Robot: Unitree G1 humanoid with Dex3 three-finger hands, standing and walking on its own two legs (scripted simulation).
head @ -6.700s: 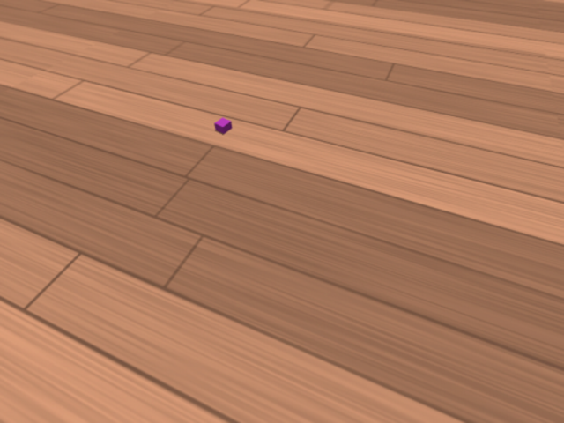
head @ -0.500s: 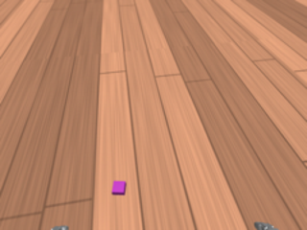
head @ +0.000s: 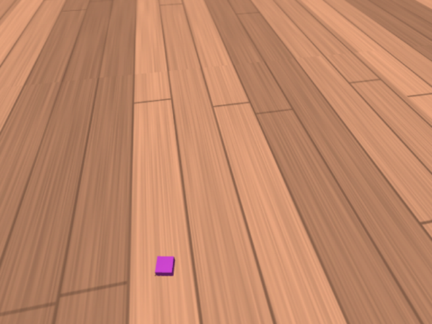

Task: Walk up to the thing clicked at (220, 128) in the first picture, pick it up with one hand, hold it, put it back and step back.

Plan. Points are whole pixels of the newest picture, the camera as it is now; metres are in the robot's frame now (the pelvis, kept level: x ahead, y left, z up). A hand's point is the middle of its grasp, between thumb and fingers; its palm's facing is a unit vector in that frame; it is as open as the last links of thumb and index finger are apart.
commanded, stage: walk up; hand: left
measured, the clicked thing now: (165, 266) +0.45 +0.26 -0.76
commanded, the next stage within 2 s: stand in 0.08 s
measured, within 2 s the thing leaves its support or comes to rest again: neither
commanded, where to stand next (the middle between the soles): +0.07 +0.02 m, yaw +0 degrees
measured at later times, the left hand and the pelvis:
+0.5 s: hand out of the picture +0.09 +0.25 -0.16, palm faces -0.01 -0.94 -0.34, open 7.3 cm; pelvis +0.00 +0.00 +0.00, yaw +0 degrees
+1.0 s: hand out of the picture +0.08 +0.25 -0.16, palm faces -0.02 -0.94 -0.34, open 7.3 cm; pelvis +0.00 -0.01 +0.00, yaw +0 degrees
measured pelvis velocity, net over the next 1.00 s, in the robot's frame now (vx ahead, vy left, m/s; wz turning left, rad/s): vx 0.00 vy -0.01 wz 0.00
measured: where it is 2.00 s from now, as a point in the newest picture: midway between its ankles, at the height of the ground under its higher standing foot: outside the picture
